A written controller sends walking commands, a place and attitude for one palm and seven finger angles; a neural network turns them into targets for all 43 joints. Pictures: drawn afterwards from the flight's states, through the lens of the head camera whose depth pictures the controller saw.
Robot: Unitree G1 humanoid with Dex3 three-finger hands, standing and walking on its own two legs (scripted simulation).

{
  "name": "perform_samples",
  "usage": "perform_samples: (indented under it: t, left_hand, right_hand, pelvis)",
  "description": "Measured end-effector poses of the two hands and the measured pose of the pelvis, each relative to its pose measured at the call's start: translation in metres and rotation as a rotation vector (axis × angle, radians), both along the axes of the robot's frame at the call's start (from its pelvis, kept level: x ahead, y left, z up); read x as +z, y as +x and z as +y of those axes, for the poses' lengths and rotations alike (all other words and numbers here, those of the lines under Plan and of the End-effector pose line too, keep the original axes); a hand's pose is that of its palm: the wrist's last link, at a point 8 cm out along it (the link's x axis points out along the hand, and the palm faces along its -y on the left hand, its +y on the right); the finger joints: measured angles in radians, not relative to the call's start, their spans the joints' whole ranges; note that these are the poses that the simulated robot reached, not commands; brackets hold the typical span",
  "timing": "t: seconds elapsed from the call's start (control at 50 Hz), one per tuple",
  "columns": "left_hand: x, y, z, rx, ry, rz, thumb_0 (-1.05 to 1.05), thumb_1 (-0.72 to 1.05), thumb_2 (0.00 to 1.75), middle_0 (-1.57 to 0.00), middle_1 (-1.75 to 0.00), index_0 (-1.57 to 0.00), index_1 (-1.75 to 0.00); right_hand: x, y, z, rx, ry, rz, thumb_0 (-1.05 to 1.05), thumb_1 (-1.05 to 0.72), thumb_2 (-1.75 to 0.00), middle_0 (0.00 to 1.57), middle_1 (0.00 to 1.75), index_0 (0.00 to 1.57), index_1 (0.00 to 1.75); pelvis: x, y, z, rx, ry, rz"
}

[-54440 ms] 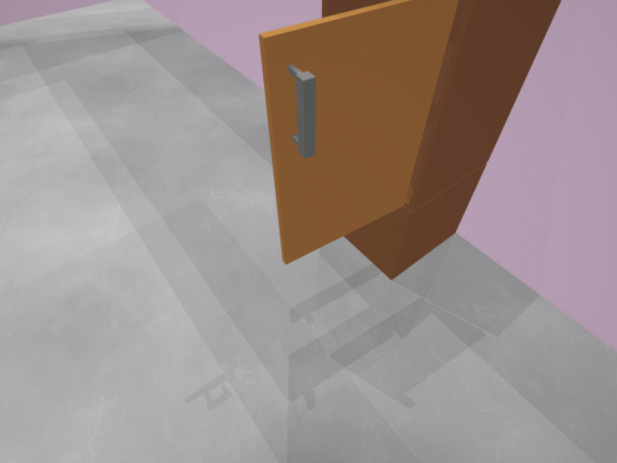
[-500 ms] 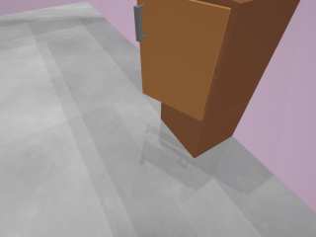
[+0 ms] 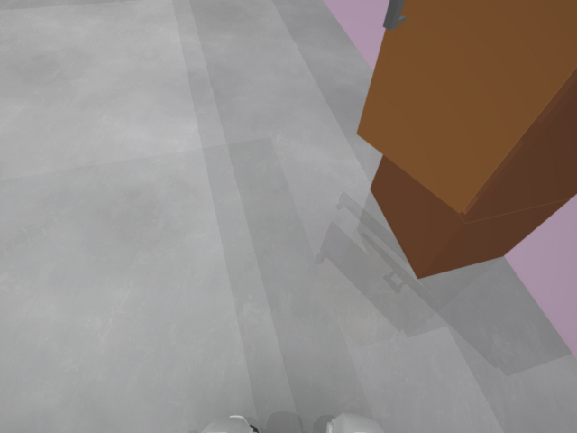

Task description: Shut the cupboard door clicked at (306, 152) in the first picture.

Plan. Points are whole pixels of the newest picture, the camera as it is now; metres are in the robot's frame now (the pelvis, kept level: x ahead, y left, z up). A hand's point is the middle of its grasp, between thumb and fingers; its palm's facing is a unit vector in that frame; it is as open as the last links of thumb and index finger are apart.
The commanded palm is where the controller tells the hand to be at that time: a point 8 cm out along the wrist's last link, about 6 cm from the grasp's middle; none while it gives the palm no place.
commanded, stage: walk to a spot facing it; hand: left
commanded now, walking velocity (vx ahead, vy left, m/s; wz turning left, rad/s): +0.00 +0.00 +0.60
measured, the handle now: out of the picture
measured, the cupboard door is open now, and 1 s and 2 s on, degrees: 23 23 23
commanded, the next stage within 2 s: turn to face it in 1.30 s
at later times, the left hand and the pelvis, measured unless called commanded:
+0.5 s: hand out of the picture +0.00 +0.17 -0.14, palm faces +0.35 -0.90 -0.27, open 7.4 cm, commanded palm none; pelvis +0.03 -0.03 +0.02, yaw +21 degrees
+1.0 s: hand out of the picture +0.11 +0.31 -0.15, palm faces +0.59 -0.78 -0.19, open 7.4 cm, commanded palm none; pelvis +0.16 +0.10 +0.01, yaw +35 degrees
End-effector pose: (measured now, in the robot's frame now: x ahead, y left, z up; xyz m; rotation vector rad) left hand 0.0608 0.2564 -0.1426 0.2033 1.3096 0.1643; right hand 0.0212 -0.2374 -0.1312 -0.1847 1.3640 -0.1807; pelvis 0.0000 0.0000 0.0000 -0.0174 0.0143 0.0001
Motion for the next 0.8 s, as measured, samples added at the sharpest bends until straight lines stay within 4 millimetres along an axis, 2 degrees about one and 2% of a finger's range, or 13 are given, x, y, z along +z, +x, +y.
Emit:
perform_samples:
  t: [0.12, 0.24, 0.28, 0.34, 0.46, 0.52, 0.58, 0.66, 0.72, 0.76, 0.8]
  left_hand:
    - [0.022, 0.013, 0.008, 0.039, 0.032, -0.099, 0.01, 0.91, 0.9, -0.2, -0.3, -0.2, -0.3]
    - [0.033, 0.013, -0.006, 0.089, 0.054, -0.173, 0.0, 0.91, 0.9, -0.2, -0.3, -0.2, -0.3]
    - [0.033, 0.004, -0.013, 0.109, 0.068, -0.192, 0.0, 0.91, 0.9, -0.2, -0.3, -0.2, -0.3]
    - [0.037, -0.023, -0.023, 0.167, 0.075, -0.157, 0.0, 0.91, 0.9, -0.2, -0.3, -0.2, -0.3]
    - [0.039, -0.069, -0.038, 0.298, 0.052, -0.07, 0.0, 0.91, 0.9, -0.2, -0.3, -0.2, -0.3]
    - [0.035, -0.09, -0.044, 0.374, 0.036, -0.039, 0.0, 0.91, 0.9, -0.21, -0.3, -0.2, -0.3]
    - [0.028, -0.114, -0.048, 0.461, 0.014, 0.011, 0.0, 0.91, 0.9, -0.21, -0.3, -0.2, -0.3]
    - [0.015, -0.149, -0.052, 0.57, -0.032, 0.113, 0.0, 0.91, 0.9, -0.21, -0.3, -0.2, -0.3]
    - [0.0, -0.168, -0.046, 0.626, -0.075, 0.194, 0.0, 0.91, 0.9, -0.21, -0.3, -0.2, -0.3]
    - [-0.006, -0.168, -0.035, 0.644, -0.093, 0.229, 0.01, 0.91, 0.9, -0.21, -0.3, -0.2, -0.3]
    - [-0.006, -0.153, -0.016, 0.649, -0.084, 0.21, 0.01, 0.91, 0.9, -0.2, -0.3, -0.2, -0.3]
  right_hand:
    - [0.008, 0.018, -0.006, 0.066, -0.005, -0.011, 0.0, -0.9, -0.9, 0.21, 0.3, 0.2, 0.3]
    - [0.004, 0.042, -0.032, 0.127, -0.01, -0.036, 0.0, -0.9, -0.9, 0.21, 0.3, 0.2, 0.3]
    - [-0.002, 0.053, -0.043, 0.146, -0.005, -0.047, 0.0, -0.9, -0.9, 0.21, 0.3, 0.2, 0.3]
    - [-0.001, 0.076, -0.051, 0.19, -0.004, -0.059, 0.0, -0.91, -0.9, 0.21, 0.3, 0.2, 0.3]
    - [0.012, 0.124, -0.044, 0.302, 0.02, -0.09, 0.0, -0.91, -0.9, 0.2, 0.3, 0.19, 0.3]
    - [0.012, 0.153, -0.026, 0.38, 0.025, -0.079, 0.0, -0.91, -0.9, 0.2, 0.3, 0.19, 0.3]
    - [0.01, 0.189, 0.004, 0.474, 0.033, -0.078, 0.01, -0.91, -0.9, 0.2, 0.3, 0.19, 0.3]
    - [0.008, 0.248, 0.065, 0.606, 0.052, -0.129, 0.01, -0.91, -0.9, 0.2, 0.3, 0.19, 0.3]
    - [0.004, 0.29, 0.115, 0.686, 0.066, -0.231, 0.01, -0.91, -0.9, 0.2, 0.3, 0.19, 0.3]
    - [0.005, 0.307, 0.139, 0.704, 0.071, -0.293, 0.0, -0.91, -0.9, 0.2, 0.3, 0.19, 0.3]
    - [0.01, 0.313, 0.153, 0.71, 0.07, -0.305, 0.0, -0.91, -0.9, 0.2, 0.3, 0.2, 0.3]
  pelvis:
    - [0.01, -0.003, -0.003, 0.07, -0.014, 0.026]
    - [0.009, -0.005, -0.022, 0.151, -0.005, 0.027]
    - [0.003, -0.003, -0.031, 0.174, 0.018, 0.032]
    - [0.006, 0.001, -0.037, 0.221, 0.021, 0.022]
    - [0.016, 0.023, -0.036, 0.325, 0.04, 0.018]
    - [0.016, 0.034, -0.029, 0.383, 0.039, 0.014]
    - [0.012, 0.046, -0.018, 0.44, 0.034, 0.012]
    - [0.003, 0.064, 0.006, 0.498, 0.029, 0.011]
    - [-0.012, 0.077, 0.033, 0.528, 0.024, 0.008]
    - [-0.017, 0.084, 0.047, 0.541, 0.025, -0.001]
    - [-0.012, 0.092, 0.057, 0.546, 0.03, -0.011]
